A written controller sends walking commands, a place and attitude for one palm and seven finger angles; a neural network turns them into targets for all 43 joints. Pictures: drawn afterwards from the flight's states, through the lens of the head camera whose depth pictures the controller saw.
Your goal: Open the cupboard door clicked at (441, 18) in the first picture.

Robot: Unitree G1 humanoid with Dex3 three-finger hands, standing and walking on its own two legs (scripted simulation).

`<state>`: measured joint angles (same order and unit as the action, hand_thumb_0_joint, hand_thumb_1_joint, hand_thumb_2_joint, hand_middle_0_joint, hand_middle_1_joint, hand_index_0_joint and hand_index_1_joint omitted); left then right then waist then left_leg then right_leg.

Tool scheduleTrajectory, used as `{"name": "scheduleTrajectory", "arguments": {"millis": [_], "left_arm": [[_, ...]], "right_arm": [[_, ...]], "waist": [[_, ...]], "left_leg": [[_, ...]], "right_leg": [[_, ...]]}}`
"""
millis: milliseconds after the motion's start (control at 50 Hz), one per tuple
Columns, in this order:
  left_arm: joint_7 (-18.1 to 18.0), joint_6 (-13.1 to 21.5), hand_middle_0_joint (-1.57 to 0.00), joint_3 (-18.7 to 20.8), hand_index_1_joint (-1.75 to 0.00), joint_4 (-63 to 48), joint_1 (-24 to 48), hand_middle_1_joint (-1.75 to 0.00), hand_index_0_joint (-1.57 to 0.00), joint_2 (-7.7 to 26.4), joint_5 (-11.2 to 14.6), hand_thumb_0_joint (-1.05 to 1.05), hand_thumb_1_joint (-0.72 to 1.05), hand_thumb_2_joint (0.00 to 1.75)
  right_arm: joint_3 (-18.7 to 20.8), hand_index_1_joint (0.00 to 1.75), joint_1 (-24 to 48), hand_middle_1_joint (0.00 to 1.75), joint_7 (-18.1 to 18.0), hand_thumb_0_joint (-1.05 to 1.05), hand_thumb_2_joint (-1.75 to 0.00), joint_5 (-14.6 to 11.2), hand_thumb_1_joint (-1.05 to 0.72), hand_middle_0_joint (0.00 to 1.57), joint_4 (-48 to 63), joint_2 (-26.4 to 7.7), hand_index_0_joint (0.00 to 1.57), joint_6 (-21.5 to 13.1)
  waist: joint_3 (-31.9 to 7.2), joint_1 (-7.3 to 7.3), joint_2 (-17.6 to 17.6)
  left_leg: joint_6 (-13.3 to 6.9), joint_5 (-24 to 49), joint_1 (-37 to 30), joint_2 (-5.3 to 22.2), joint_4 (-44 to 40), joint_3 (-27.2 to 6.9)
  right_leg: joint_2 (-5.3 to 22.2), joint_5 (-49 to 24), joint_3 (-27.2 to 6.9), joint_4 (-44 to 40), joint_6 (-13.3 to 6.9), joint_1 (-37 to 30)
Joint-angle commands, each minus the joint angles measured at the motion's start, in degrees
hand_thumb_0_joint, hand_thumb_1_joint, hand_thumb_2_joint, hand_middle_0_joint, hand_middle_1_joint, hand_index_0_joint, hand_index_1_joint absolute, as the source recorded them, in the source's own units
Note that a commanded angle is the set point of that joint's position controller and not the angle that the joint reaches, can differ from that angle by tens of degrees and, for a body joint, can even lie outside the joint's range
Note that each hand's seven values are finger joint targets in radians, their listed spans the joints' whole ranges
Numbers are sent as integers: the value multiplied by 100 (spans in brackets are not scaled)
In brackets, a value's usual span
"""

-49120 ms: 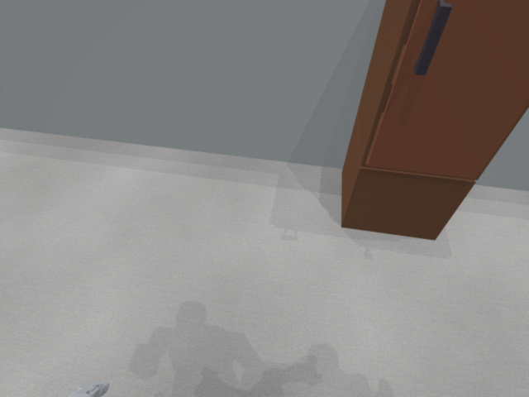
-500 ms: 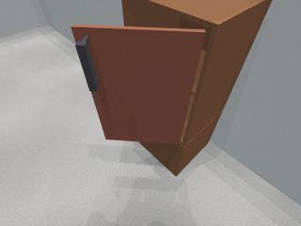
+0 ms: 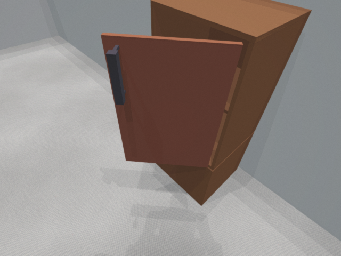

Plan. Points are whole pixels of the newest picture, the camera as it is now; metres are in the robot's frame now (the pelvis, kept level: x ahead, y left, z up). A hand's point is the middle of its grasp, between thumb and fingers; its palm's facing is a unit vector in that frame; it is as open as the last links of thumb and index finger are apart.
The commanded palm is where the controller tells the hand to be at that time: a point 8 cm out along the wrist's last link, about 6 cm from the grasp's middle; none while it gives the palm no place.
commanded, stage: raise the hand with hooked fingers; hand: left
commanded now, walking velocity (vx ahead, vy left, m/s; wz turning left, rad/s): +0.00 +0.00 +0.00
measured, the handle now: (118, 75) +0.57 +0.20 +0.14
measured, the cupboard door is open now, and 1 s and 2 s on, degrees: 42 42 42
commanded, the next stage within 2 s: none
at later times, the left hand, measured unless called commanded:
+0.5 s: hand out of the picture +0.12 +0.21 -0.04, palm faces +0.07 -1.00 +0.02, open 8.9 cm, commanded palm +0.13 +0.26 +0.00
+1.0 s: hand (53, 195) +0.22 +0.26 +0.07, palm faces +0.08 -0.99 -0.10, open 12.0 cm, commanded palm +0.18 +0.30 +0.07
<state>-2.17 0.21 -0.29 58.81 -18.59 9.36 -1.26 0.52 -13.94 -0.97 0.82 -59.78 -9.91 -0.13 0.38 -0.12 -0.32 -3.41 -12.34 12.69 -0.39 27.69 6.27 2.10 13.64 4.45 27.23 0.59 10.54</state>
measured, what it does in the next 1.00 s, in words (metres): stands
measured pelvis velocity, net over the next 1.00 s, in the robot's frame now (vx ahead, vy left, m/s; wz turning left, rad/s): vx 0.01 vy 0.00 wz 0.11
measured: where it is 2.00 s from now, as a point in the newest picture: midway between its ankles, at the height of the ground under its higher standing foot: outside the picture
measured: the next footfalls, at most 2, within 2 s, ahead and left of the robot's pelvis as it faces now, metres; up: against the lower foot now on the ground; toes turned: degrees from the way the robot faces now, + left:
none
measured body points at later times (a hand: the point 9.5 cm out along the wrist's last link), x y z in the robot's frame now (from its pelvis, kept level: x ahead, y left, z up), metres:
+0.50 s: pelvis -0.05 +0.00 -0.06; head -0.04 +0.02 +0.39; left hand +0.12 +0.26 -0.04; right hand +0.18 -0.24 -0.08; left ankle +0.04 +0.08 -0.74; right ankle +0.02 -0.12 -0.74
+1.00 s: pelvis +0.01 +0.00 -0.03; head +0.02 +0.00 +0.42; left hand +0.21 +0.31 +0.08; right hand +0.19 -0.23 -0.11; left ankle +0.03 +0.08 -0.74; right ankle +0.02 -0.12 -0.74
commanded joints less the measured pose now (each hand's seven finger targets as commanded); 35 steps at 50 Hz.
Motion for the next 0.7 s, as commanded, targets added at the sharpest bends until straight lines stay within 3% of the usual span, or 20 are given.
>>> {"name": "scheduleTrajectory", "arguments": {"millis": [0,20,40,60,80,100,140,180,220,240,280,320,360,380,440,460,520,580,620,680], "left_arm": [[-233,115,-20,48,-30,1,-548,-30,-20,595,-54,0,90,90],[-210,1320,-20,1090,-32,-9001,3982,-32,-20,2013,1167,0,88,89],[-339,1101,-20,702,-33,-7731,1184,-33,-20,1496,809,0,85,88],[-605,833,-21,489,-34,-7305,975,-34,-21,1192,855,0,83,87],[-558,288,-21,-304,-36,-5916,-703,-36,-21,-235,906,0,81,86],[-471,469,-21,-253,-37,-7119,80,-37,-21,-62,1253,0,78,85],[-306,1011,-21,25,-40,-6783,47,-40,-21,249,1162,0,74,83],[11,1646,-22,381,-43,-5650,180,-43,-22,370,1166,0,69,81],[707,2446,-22,602,-47,-4602,-456,-47,-22,327,1329,0,64,79],[1123,2788,-22,791,-48,-4441,-808,-48,-22,494,1386,0,62,78],[2021,3001,-22,1039,-51,-4309,-1215,-51,-22,912,1424,0,57,76],[2432,2711,-23,1465,-54,-4893,-970,-54,-23,1392,1510,0,53,74],[2476,2382,-23,1648,-57,-5717,-173,-57,-23,1550,1819,0,48,72],[2383,2283,-23,1695,-58,-6218,360,-58,-23,1577,1958,0,46,71],[1870,2616,-24,1617,-63,-8189,1396,-63,-24,1614,2025,0,39,68],[1725,2771,-24,1584,-64,-8654,1693,-64,-24,1738,1943,0,36,67],[1553,2979,-24,1016,-69,-8326,1203,-69,-24,1375,1720,0,29,64],[1900,2553,-25,870,-74,-7338,1222,-74,-25,1448,1632,0,22,61],[2195,1955,-25,1062,-76,-6637,1030,-76,-25,1635,1623,0,18,59],[2552,1121,-26,1702,-81,-6306,848,-81,-26,2114,1792,0,11,56]], "right_arm": [[36,30,138,30,-9,0,-90,-46,-90,20,538,-692,20,-141],[139,30,191,30,-214,0,-90,-409,-90,20,2645,-1486,20,-912],[-107,30,479,30,-409,0,-90,-403,-90,20,2280,-1060,20,-1509],[-61,30,514,30,-463,0,-90,-441,-90,20,2018,-1084,20,-1727],[-71,30,224,30,-362,0,-90,-475,-90,20,1903,-826,20,-1757],[-44,30,284,30,-352,0,-90,-521,-90,20,2333,-1096,20,-1812],[-9,30,423,30,-362,0,-90,-400,-90,20,2459,-1210,20,-1966],[103,30,378,30,-254,0,-90,-272,-90,20,2558,-1285,20,-1885],[219,30,524,30,-142,0,-90,-184,-90,20,2780,-1299,20,-1854],[287,30,565,30,-71,0,-90,-149,-90,20,2971,-1329,20,-1825],[366,30,698,30,128,0,-90,-204,-90,20,3574,-1478,20,-1730],[321,30,810,30,81,0,-90,-408,-90,20,3971,-1377,20,-1647],[230,30,946,30,-27,0,-90,-490,-90,20,4279,-1392,20,-1552],[214,30,1029,30,-82,0,-90,-493,-90,20,4363,-1414,20,-1523],[149,30,646,30,-221,0,-90,-377,-90,20,4245,-1185,20,-1589],[100,30,513,30,-255,0,-90,-310,-90,20,4155,-1203,20,-1633],[30,30,347,30,-289,0,-90,-292,-90,20,3850,-1266,20,-1776],[-8,30,268,30,-341,0,-90,-380,-90,20,3673,-1410,20,-1793],[5,30,222,30,-393,0,-90,-456,-90,20,3673,-1421,20,-1761],[-13,30,347,30,-450,0,-90,-526,-90,20,3865,-1411,20,-1705]], "waist": [[786,-142,-227],[-2260,665,996],[-1861,-22,1727],[-1417,109,1603],[-514,217,1079],[-114,204,1159],[247,318,518],[484,411,-967],[364,137,-1933],[106,-17,-1962],[-322,-161,-1008],[-1103,-410,-584],[-1014,-387,419],[-999,-297,569],[-1309,-7,1223],[-1265,85,1188],[-740,352,1060],[-410,544,642],[-431,423,276],[-854,-1,231]], "left_leg": [[248,363,463,726,162,-635],[332,425,-1211,170,-472,-913],[499,-116,-1396,521,-902,-1172],[636,-1250,-570,456,-1162,-1273],[527,-1657,-79,456,-1236,-1355],[441,-1942,310,391,-1075,-1423],[397,-2073,706,248,-509,-1395],[394,-2063,1411,125,235,-1333],[413,-2058,2293,43,1036,-1047],[416,-1859,2506,-16,1361,-844],[366,-1389,2387,-203,1749,-597],[253,-1397,2492,-243,1743,-499],[278,-2787,2563,-150,1246,-810],[283,-3179,2498,-75,1146,-1019],[186,-2900,1864,63,1206,-1293],[166,-2866,1865,122,1230,-1365],[145,-2931,1838,201,1262,-1599],[140,-2920,1943,201,1300,-1708],[123,-2813,2115,173,1233,-1549],[125,-2229,1930,115,1059,-1347]], "right_leg": [[660,-1294,-768,-613,-198,504],[-20,-769,-70,43,-237,164],[-117,297,44,586,-318,621],[-194,723,110,752,-272,896],[-264,742,200,803,-265,1331],[-214,679,181,700,-229,1219],[-247,1048,92,438,-200,1625],[-287,1790,129,610,-150,2420],[-286,2629,24,1037,-170,3017],[-288,2823,-72,1208,-212,3026],[-208,2311,-358,1316,-354,2548],[-145,2168,-584,1404,-294,2169],[-171,3094,-543,1557,-281,2531],[-226,2975,-416,1823,-285,2686],[-312,2269,-420,1855,-311,2714],[-347,2222,-421,1950,-327,2780],[-393,2085,-342,1924,-303,3161],[-425,1941,-295,1730,-235,3121],[-395,2046,-359,1467,-219,2847],[-322,1852,-336,1242,-235,2250]]}}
